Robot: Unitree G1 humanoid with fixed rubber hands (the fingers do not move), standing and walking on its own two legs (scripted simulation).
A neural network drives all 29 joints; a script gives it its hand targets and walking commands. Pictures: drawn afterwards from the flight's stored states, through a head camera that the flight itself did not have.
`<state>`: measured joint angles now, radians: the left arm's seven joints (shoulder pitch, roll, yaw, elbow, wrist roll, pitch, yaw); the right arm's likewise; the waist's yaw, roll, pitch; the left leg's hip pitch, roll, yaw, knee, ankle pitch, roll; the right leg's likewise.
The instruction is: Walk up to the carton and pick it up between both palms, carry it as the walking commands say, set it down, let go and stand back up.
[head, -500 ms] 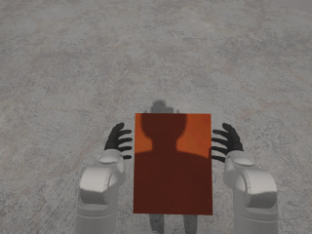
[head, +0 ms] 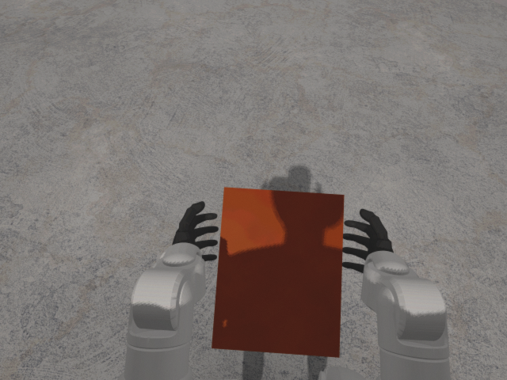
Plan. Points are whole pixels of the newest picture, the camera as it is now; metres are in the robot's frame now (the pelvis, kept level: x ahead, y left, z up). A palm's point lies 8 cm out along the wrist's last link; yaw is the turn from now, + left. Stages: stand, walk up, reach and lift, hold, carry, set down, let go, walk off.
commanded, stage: carry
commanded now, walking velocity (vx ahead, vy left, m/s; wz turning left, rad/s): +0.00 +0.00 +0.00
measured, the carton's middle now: (275, 262) +0.32 +0.01 -0.06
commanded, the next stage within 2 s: none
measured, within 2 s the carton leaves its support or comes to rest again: neither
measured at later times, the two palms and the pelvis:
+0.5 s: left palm (74, 275) +0.22 +0.27 +0.09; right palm (284, 275) +0.25 +0.01 +0.08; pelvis -0.05 +0.11 -0.01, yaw +6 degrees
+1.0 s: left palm out of the picture +0.10 +0.46 +0.08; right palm (117, 294) +0.21 +0.22 +0.07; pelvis -0.11 +0.23 -0.01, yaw +25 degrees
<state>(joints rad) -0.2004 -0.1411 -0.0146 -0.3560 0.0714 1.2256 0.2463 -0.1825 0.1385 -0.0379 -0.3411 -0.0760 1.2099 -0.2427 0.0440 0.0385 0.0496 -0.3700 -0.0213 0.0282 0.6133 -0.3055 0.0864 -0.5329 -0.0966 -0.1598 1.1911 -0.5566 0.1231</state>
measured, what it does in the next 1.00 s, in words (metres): steps to the left, turning left: right foot, then left foot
